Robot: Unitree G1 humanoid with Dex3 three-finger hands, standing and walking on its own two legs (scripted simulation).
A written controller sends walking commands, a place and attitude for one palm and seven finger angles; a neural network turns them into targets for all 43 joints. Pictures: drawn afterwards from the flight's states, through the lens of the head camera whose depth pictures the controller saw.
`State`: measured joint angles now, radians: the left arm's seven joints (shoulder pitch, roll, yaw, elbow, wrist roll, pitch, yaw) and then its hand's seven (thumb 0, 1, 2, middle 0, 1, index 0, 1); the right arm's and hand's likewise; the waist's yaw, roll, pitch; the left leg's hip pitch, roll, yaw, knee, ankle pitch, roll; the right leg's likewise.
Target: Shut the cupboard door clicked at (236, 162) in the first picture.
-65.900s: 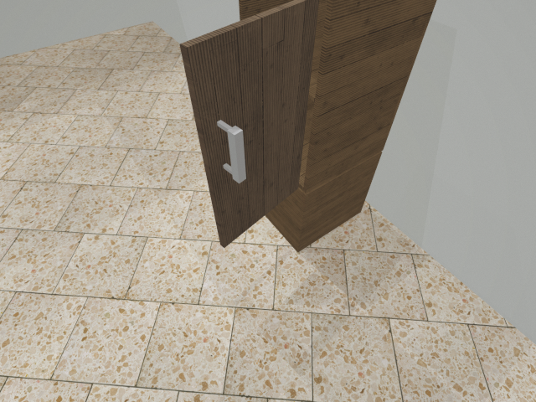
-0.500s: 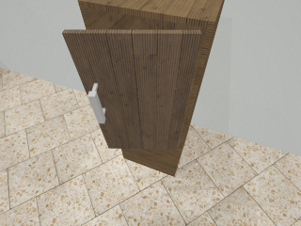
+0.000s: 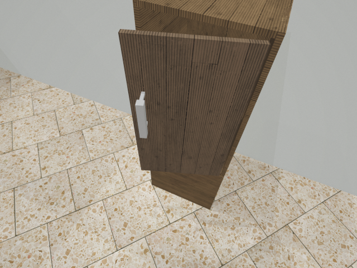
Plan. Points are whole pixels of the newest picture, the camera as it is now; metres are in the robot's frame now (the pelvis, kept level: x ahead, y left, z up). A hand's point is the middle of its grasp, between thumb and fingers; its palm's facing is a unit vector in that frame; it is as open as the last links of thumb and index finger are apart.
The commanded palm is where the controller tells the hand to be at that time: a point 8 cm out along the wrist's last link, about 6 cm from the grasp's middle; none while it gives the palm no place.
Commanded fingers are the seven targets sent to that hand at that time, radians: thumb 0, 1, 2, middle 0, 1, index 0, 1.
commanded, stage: come to a stop and stand still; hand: left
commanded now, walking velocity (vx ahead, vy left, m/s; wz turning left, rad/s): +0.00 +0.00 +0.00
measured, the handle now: (143, 115) +0.50 +0.15 +0.02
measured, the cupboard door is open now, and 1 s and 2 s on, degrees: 20 20 20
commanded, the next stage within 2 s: look again from close up in 0.34 s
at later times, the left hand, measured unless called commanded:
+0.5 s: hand out of the picture -0.03 +0.14 -0.18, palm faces -0.01 -0.99 -0.14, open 7.4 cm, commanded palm none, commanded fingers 0.00 0.90 0.90 -0.20 -0.30 -0.20 -0.30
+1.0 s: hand out of the picture +0.02 +0.17 -0.17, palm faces +0.00 -0.97 -0.23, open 7.4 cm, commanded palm none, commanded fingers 0.00 0.90 0.90 -0.20 -0.30 -0.20 -0.30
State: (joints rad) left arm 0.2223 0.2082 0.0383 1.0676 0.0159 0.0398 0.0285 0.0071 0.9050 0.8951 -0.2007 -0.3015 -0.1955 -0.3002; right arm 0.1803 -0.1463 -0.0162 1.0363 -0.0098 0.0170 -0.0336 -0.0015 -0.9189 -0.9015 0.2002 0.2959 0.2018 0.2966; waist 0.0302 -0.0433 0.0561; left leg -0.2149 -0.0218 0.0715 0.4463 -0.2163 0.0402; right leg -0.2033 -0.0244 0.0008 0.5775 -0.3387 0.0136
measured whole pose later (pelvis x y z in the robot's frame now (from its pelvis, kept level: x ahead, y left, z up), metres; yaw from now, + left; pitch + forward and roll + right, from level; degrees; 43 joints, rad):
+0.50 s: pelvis -0.02 +0.00 +0.00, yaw +0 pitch -1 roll -1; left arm 0.30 0.11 -0.02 1.13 0.02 -0.02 0.04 0.01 0.91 0.89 -0.20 -0.30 -0.20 -0.30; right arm 0.35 -0.14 -0.01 1.14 -0.01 0.01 -0.02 0.00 -0.91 -0.90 0.20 0.30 0.20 0.30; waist -0.03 -0.01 0.05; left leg -0.25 0.01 0.06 0.46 -0.19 0.02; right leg -0.15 0.02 -0.01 0.42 -0.25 -0.01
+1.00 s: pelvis +0.01 -0.01 +0.00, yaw +0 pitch +0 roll +1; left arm 0.27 0.17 -0.01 1.09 0.02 -0.03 0.04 0.01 0.90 0.90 -0.20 -0.30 -0.20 -0.30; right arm 0.24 -0.19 0.00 1.08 -0.01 -0.03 -0.02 0.01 -0.92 -0.90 0.20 0.30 0.20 0.30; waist 0.00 0.00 0.03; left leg -0.23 -0.01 0.07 0.47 -0.24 0.02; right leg -0.18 -0.01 0.01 0.51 -0.34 -0.01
